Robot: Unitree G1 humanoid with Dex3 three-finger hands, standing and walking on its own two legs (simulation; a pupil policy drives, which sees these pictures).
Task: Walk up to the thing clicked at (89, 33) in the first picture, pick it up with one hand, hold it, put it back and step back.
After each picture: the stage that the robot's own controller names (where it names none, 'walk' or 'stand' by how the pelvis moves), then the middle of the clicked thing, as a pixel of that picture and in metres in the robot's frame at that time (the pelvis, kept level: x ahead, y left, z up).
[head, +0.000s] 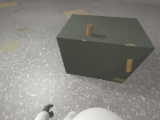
stand; (89, 30) +0.87 +0.08 +0.05
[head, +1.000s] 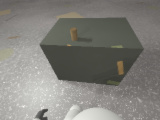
walk; (74, 34) +0.75 +0.26 +0.08
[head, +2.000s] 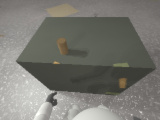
stand; (63, 46) +0.49 +0.26 +0.08
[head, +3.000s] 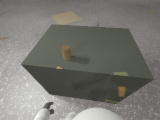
stand; (66, 53) +0.48 +0.24 +0.05
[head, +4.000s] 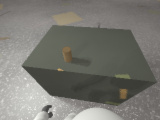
stand; (67, 54) +0.46 +0.23 +0.05
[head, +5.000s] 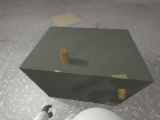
stand; (64, 55) +0.46 +0.25 +0.05
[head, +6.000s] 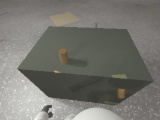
stand; (63, 56) +0.45 +0.25 +0.05
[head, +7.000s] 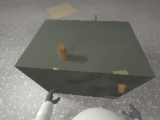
rise first; (62, 52) +0.45 +0.26 +0.05
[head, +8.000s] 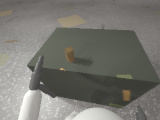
rise first; (69, 54) +0.47 +0.24 +0.06
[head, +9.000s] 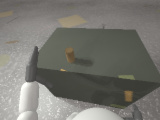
go down; (70, 55) +0.46 +0.23 +0.06
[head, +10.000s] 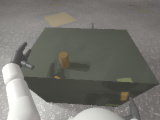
go down; (64, 60) +0.41 +0.21 +0.06
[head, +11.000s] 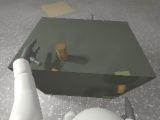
close in; (61, 52) +0.45 +0.22 +0.07
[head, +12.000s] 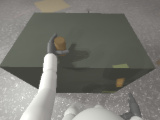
close; (60, 46) +0.47 +0.21 +0.10
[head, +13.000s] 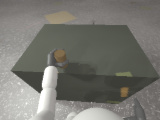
lift; (61, 59) +0.37 +0.22 +0.12
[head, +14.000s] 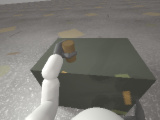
lift; (69, 51) +0.33 +0.16 +0.26
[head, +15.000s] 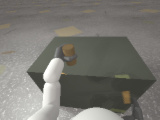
hold; (69, 55) +0.34 +0.16 +0.22
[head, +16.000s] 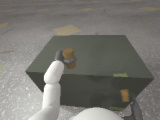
hold; (69, 58) +0.34 +0.16 +0.19
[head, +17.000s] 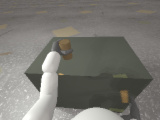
crouch; (66, 49) +0.38 +0.19 +0.23
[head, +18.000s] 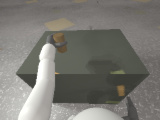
lower; (60, 43) +0.46 +0.21 +0.21
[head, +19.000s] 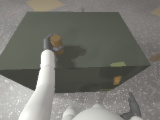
lower; (57, 45) +0.49 +0.22 +0.10
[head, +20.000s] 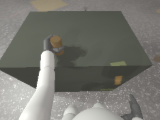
lower; (57, 46) +0.47 +0.22 +0.10
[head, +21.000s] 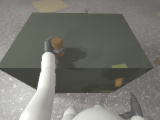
lower; (58, 47) +0.47 +0.22 +0.10
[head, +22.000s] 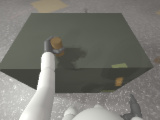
lower; (57, 47) +0.47 +0.22 +0.10
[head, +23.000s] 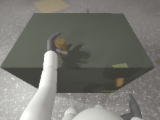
withdraw; (61, 47) +0.47 +0.20 +0.10
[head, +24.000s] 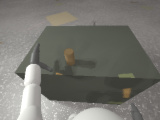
sink last; (69, 57) +0.43 +0.19 +0.08
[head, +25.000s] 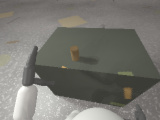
stand; (74, 53) +0.48 +0.20 +0.07
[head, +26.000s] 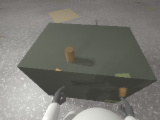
stand; (70, 54) +0.45 +0.20 +0.06
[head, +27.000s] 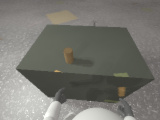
stand; (68, 55) +0.45 +0.21 +0.06
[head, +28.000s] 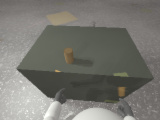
stand; (69, 55) +0.45 +0.21 +0.06
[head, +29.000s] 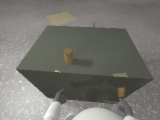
stand; (68, 56) +0.45 +0.21 +0.06
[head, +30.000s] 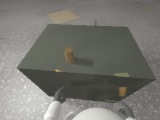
stand; (69, 55) +0.45 +0.21 +0.06
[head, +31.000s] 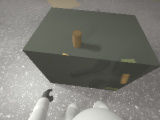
walk; (77, 39) +0.55 +0.15 +0.08
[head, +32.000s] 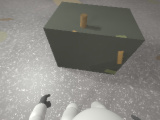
walk; (83, 20) +0.87 +0.16 +0.07
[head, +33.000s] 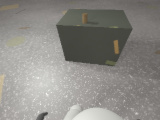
walk; (84, 18) +1.18 +0.24 +0.07
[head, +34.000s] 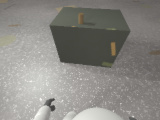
stand; (80, 18) +1.10 +0.22 +0.06
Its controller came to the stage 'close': yes
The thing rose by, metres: 0.22
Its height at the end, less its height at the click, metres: +0.00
